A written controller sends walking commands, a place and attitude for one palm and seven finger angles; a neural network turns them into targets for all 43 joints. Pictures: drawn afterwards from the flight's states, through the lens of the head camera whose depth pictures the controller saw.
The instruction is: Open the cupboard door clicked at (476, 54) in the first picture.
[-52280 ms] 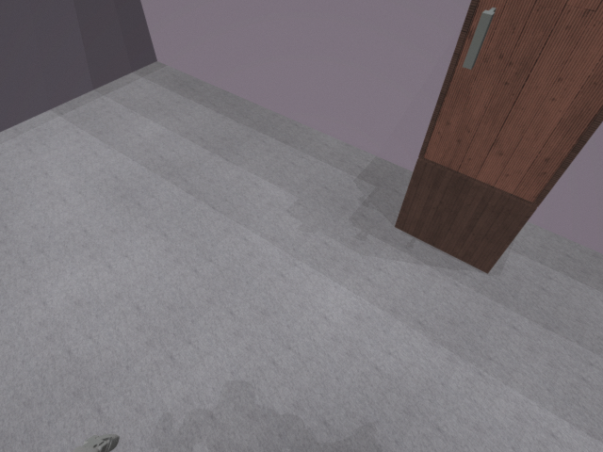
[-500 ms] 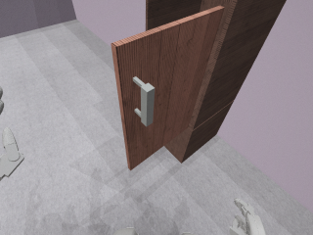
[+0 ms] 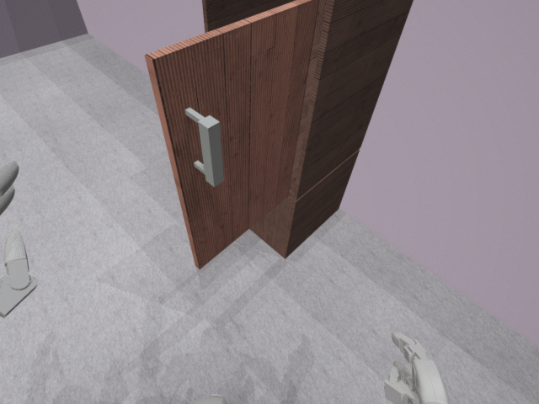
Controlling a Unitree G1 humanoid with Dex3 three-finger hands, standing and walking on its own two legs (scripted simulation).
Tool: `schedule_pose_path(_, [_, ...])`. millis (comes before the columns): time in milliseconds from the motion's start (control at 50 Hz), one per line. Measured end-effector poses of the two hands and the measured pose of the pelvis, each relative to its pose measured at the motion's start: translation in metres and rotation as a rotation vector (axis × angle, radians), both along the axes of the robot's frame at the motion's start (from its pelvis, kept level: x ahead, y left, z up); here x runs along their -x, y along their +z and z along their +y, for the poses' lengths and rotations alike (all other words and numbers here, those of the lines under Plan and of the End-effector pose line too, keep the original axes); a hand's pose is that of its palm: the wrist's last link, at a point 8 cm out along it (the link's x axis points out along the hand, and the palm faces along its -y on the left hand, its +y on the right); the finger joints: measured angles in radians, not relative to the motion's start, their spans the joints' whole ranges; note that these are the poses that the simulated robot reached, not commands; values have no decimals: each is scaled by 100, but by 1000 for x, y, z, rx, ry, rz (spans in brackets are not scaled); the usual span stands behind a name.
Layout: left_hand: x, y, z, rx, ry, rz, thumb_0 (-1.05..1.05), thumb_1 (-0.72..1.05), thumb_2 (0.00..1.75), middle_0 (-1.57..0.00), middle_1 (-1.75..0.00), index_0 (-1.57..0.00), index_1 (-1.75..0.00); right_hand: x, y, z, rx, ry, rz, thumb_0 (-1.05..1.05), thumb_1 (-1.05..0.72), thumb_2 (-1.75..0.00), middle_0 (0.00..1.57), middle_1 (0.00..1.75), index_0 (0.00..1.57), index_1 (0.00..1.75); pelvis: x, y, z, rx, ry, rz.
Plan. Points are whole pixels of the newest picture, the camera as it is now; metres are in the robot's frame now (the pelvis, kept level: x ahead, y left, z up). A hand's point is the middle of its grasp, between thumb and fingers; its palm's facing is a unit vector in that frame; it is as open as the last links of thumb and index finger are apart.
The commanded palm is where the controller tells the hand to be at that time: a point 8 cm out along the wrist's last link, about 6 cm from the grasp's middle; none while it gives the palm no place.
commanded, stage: stop stepping back and stand still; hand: left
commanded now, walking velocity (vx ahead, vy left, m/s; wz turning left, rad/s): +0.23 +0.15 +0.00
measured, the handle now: (203, 147) +0.50 +0.16 +0.09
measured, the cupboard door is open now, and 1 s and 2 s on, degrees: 91 91 91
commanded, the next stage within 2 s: let the arm hang, fingers relaxed in 0.58 s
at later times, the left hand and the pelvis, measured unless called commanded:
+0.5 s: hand out of the picture +0.14 +0.30 +0.16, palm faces +0.54 -0.77 -0.35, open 7.4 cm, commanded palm +0.07 +0.33 +0.18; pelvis -0.06 +0.02 -0.01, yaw +3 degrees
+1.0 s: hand out of the picture -0.01 +0.19 -0.18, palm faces +0.17 -0.97 -0.19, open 6.9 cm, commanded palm none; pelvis -0.05 +0.00 -0.01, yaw +6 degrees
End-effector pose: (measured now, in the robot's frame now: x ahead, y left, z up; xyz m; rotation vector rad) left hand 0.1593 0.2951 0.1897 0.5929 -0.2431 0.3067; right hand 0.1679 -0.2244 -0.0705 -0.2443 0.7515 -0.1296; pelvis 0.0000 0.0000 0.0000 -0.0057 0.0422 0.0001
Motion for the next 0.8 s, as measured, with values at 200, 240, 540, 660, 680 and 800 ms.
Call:
schedule_pose_path(200, [31,-17,19,85,72,0,2,89,90,-21,-31,-21,-31,52,11,-23,79,-66,-40,1,-90,-90,20,30,20,30,30,-1,10,7,23,-43])
schedule_pose_path(240, [42,-15,18,80,72,-1,2,89,90,-21,-31,-21,-31,60,12,-19,73,-59,-45,1,-90,-90,20,30,20,30,37,0,9,11,34,-43])
schedule_pose_path(540, [64,-17,38,127,165,-110,2,89,90,-21,-31,-21,-31,90,-15,23,-1,-9,4,1,-90,-90,20,30,20,30,62,-6,18,-1,45,-78])
schedule_pose_path(660, [64,-3,11,41,99,-7,2,89,90,-21,-31,-21,-31,87,-8,32,-77,17,-18,1,-90,-90,20,30,21,30,56,4,6,-9,27,-45])
schedule_pose_path(680, [65,-2,6,16,88,4,2,89,90,-21,-31,-21,-31,84,-11,30,-81,20,-19,1,-90,-90,20,30,21,30,55,2,4,-18,22,-37])
schedule_pose_path(800, [49,-144,7,239,185,533,0,90,90,-20,-30,-20,-30,86,-55,2,-103,40,166,1,-90,-90,20,30,20,30,53,-7,3,-22,73,-37])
